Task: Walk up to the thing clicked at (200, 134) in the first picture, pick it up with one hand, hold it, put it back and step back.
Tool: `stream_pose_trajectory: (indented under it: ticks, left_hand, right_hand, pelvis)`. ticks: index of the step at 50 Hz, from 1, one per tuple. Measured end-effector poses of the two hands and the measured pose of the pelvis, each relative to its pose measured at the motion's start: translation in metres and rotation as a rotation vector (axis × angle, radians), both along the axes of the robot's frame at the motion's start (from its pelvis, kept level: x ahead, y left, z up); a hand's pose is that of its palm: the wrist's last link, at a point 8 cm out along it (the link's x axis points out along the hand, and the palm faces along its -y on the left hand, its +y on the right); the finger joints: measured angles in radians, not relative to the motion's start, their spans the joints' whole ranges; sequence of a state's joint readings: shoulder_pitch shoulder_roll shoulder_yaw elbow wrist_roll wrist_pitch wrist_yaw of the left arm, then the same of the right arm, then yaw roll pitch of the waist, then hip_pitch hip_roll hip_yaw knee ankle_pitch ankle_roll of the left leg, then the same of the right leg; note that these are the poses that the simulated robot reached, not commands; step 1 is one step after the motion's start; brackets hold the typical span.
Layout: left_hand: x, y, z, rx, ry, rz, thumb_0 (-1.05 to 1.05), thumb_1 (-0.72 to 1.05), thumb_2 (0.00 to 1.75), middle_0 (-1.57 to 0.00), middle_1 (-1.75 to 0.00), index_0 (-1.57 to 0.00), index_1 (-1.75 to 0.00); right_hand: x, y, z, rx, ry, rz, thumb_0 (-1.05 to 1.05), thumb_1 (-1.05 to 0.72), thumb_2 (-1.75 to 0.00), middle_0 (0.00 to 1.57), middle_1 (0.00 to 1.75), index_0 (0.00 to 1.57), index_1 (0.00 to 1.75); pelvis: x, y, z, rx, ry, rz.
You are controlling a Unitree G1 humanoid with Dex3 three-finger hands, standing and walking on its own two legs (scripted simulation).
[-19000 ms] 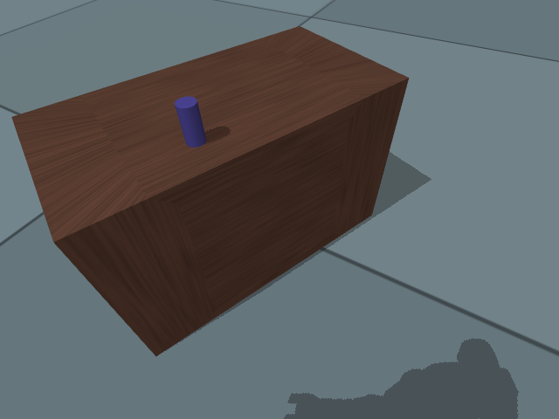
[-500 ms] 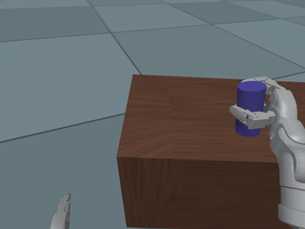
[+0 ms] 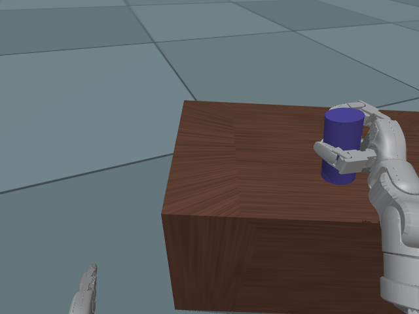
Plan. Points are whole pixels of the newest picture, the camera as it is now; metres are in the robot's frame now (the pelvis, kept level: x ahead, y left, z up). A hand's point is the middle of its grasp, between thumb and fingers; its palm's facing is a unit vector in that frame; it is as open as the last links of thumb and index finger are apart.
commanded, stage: crouch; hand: right
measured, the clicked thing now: (340, 147) +0.33 -0.18 +0.22
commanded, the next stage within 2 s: lower in 1.48 s
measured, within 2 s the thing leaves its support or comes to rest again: neither
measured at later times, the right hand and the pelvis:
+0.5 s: hand (324, 150) +0.40 -0.20 +0.15, palm faces +0.20 +0.98 -0.01, open 9.2 cm; pelvis +0.00 +0.00 +0.00, yaw +1 degrees
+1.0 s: hand (316, 148) +0.46 -0.22 +0.11, palm faces +0.17 +0.98 +0.01, open 9.2 cm; pelvis +0.01 -0.01 -0.01, yaw +2 degrees
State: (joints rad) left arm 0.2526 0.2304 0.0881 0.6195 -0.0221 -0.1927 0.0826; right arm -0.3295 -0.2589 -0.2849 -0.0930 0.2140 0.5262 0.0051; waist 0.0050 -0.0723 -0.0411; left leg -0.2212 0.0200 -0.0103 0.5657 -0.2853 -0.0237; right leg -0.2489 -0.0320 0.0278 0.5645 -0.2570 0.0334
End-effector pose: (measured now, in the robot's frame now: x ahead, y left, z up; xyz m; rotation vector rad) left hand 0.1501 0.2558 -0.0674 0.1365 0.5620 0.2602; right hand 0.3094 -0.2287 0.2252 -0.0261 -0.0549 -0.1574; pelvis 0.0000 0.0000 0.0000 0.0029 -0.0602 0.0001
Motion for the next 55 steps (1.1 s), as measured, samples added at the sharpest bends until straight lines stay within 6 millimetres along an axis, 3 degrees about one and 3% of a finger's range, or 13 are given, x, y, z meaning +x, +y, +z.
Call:
stream_pose_trajectory:
  ticks: [7,14,23,31,44,55]
  left_hand:
    - [0.011,-0.009,0.003,-0.022,-0.022,-0.024,-0.01,-0.53,0.05,-0.05,-0.05,-0.06,-0.04]
    - [0.001,-0.005,0.002,-0.003,0.002,-0.016,-0.01,-0.53,0.05,-0.05,-0.05,-0.06,-0.04]
    - [-0.013,0.01,-0.002,0.051,0.056,0.028,-0.01,-0.54,0.06,-0.05,-0.05,-0.06,-0.05]
    - [-0.014,-0.001,0.002,0.045,0.036,0.013,-0.01,-0.54,0.06,-0.05,-0.05,-0.06,-0.05]
    - [-0.021,-0.004,-0.005,0.058,0.109,0.034,-0.01,-0.54,0.06,-0.05,-0.05,-0.06,-0.05]
    - [-0.017,-0.005,-0.002,0.074,0.12,0.04,-0.01,-0.53,0.05,-0.05,-0.05,-0.06,-0.05]
  right_hand:
    - [0.007,-0.001,-0.013,0.018,0.066,-0.001,0.04,0.33,-1.14,0.91,1.25,0.76,1.16]
    - [0.018,-0.01,-0.037,0.039,0.118,-0.033,0.04,0.33,-1.14,0.91,1.25,0.76,1.16]
    - [0.054,-0.018,-0.065,0.043,0.148,-0.046,0.04,0.33,-1.14,0.91,1.25,0.76,1.16]
    - [0.079,-0.025,-0.092,0.06,0.16,-0.052,0.04,0.33,-1.14,0.91,1.25,0.76,1.16]
    - [0.114,-0.039,-0.108,0.041,0.124,-0.031,0.04,0.33,-1.15,0.91,1.26,0.75,1.16]
    - [0.13,-0.045,-0.125,0.057,0.107,-0.03,0.04,0.33,-1.15,0.91,1.26,0.75,1.16]
  pelvis:
    - [0.002,0.0,0.0,-0.001,0.001,-0.003]
    - [0.003,0.001,0.0,-0.003,0.013,-0.004]
    - [-0.001,-0.001,-0.002,0.001,0.051,0.008]
    - [0.001,-0.002,-0.004,0.001,0.091,0.021]
    - [0.004,-0.007,-0.009,0.007,0.162,0.027]
    - [0.009,-0.009,-0.014,0.011,0.199,0.036]
